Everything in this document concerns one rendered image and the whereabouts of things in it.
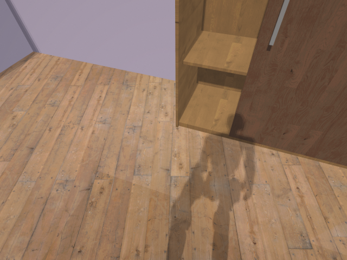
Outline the wardrobe door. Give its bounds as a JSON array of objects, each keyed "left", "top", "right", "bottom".
[{"left": 229, "top": 0, "right": 347, "bottom": 166}]

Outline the handle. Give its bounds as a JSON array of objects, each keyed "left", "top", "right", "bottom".
[{"left": 269, "top": 0, "right": 290, "bottom": 46}]

